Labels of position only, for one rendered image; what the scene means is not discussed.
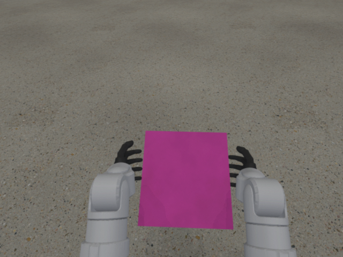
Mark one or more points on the left robot hand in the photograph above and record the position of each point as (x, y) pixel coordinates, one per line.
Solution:
(123, 154)

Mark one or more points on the robot right forearm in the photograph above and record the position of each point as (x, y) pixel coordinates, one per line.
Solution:
(265, 212)

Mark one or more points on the robot left forearm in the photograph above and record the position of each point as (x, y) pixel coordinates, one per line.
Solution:
(108, 209)

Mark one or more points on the carton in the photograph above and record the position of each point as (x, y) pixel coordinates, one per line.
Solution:
(185, 181)

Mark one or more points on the right robot hand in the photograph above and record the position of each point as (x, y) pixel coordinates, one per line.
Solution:
(247, 161)

